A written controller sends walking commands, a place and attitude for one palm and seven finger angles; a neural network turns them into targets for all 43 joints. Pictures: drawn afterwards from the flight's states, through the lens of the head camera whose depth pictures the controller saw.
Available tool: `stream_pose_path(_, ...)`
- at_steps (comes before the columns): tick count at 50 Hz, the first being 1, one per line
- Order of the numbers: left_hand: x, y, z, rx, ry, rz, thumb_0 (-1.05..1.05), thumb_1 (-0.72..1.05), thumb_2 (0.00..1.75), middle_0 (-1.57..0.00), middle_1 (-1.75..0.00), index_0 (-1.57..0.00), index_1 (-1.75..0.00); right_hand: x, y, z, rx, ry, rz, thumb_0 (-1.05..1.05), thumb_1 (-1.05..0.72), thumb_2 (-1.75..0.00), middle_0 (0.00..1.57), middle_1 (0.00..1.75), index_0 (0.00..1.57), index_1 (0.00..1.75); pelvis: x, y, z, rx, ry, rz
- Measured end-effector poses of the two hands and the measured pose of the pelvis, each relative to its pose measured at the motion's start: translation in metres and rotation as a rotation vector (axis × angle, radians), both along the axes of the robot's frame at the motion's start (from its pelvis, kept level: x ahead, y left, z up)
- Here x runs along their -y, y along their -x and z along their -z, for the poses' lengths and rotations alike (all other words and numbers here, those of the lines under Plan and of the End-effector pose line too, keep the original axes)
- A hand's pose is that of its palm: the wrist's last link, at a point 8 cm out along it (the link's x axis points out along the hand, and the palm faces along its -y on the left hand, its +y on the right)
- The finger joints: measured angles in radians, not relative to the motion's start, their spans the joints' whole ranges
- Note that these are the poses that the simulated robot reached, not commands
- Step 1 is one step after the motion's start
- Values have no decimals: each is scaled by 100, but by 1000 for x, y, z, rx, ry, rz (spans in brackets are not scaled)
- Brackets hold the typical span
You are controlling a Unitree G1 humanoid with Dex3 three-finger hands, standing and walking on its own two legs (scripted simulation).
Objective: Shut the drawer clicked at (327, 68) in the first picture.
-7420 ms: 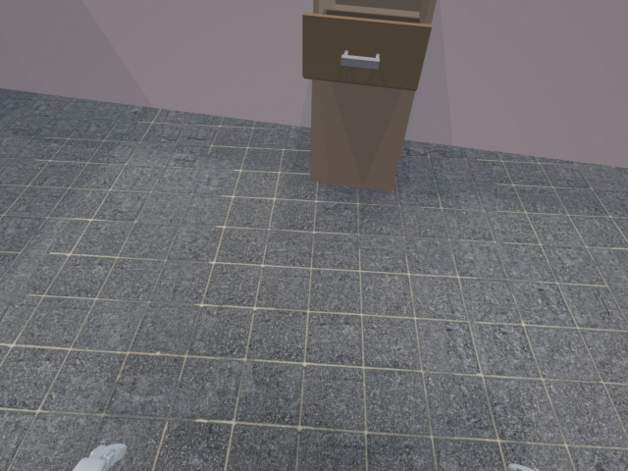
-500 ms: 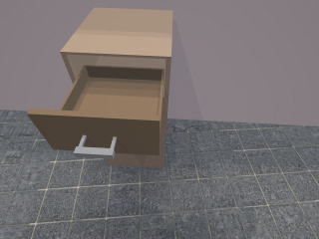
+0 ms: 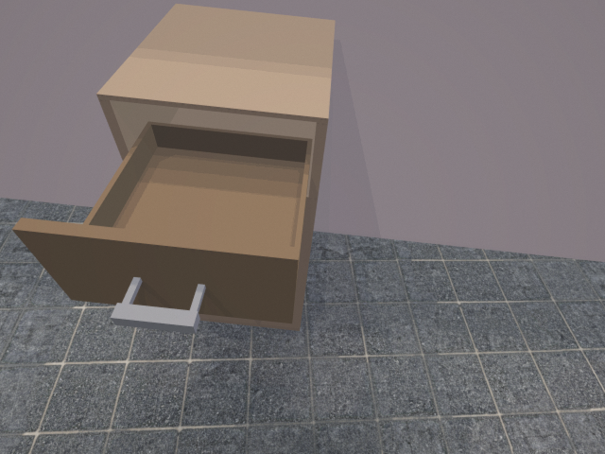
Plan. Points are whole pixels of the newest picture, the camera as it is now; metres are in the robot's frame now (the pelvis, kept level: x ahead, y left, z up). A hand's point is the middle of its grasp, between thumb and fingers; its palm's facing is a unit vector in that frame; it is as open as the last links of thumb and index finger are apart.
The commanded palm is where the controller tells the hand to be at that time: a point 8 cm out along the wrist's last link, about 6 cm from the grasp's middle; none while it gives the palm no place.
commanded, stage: come to a stop and stand still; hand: left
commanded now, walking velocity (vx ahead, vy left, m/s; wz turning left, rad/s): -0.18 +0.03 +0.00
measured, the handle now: (162, 303) +0.30 +0.22 +0.01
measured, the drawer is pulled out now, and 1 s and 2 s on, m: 0.30 0.30 0.30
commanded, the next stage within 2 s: look again from close up in 0.82 s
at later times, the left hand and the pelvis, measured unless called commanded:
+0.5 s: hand out of the picture +0.06 +0.17 -0.17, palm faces +0.03 -0.98 -0.20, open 7.4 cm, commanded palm none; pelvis -0.01 -0.01 +0.00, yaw +0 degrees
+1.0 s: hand out of the picture -0.04 +0.17 -0.16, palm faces +0.05 -0.97 -0.24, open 7.4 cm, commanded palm none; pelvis -0.01 +0.00 +0.01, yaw +1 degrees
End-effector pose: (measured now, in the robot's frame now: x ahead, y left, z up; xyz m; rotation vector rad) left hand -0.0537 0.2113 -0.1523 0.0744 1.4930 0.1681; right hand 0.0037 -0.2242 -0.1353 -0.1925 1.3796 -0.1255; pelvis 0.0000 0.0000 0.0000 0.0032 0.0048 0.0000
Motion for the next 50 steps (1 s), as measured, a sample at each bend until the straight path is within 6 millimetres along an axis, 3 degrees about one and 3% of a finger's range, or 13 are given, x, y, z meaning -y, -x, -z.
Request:
stream_pose_path(3, -6, -15, -2, -16, -14, 11, 1, 91, 90, -20, -29, -20, -30, -3, -11, -3, 20, 16, 11, 0, -91, -90, 20, 30, 20, 30, -3, -7, -3, 3, 1, 5)
stream_pose_path(7, -16, -53, -13, 41, -59, 34, 1, 91, 90, -20, -29, -20, -30, -5, -14, -2, 6, 3, 28, 0, -92, -90, 20, 30, 20, 30, -2, -10, -8, 11, -1, 4)
stream_pose_path(12, -24, -98, -22, 169, -131, 65, 1, 91, 90, -20, -29, -19, -30, 2, -15, 13, -14, -37, 43, 0, -91, -90, 20, 30, 20, 30, 9, -12, -2, 19, -18, 4)
stream_pose_path(19, -18, -118, -27, 260, -139, 97, 1, 91, 90, -20, -29, -19, -30, 14, -24, 13, 17, -31, 54, 1, -92, -90, 20, 30, 20, 30, 15, 1, -2, 18, -14, -14)
stream_pose_path(23, -12, -113, -17, 276, -90, 91, 1, 91, 90, -20, -29, -19, -30, 14, -21, 5, 61, -12, 45, 1, -92, -90, 20, 30, 20, 30, 11, 10, 0, 21, -6, -12)
stream_pose_path(29, -11, -93, -12, 255, -44, 55, 0, 93, 90, -20, -29, -20, -30, 6, 3, -7, 45, 6, 33, 0, -92, -90, 20, 30, 20, 30, 7, 17, -6, 29, -6, -2)
stream_pose_path(43, -3, -2, -21, 33, -65, 28, 1, 91, 90, -20, -29, -19, -30, 0, 19, 3, -6, -56, 26, 1, -92, -90, 20, 30, 20, 30, 9, 16, -9, 15, 4, -5)
stream_pose_path(46, -5, 4, -23, 11, -70, 29, 1, 91, 90, -20, -29, -20, -30, -4, 17, 8, 19, -70, 30, 1, -92, -90, 20, 30, 20, 30, 6, 13, -7, 15, 0, -10)
stream_pose_path(50, -9, -6, -27, 35, -86, 26, 1, 91, 90, -20, -29, -20, -30, -11, 15, 12, 30, -94, 29, 1, -91, -90, 20, 30, 20, 30, 4, 6, -8, 18, -5, -11)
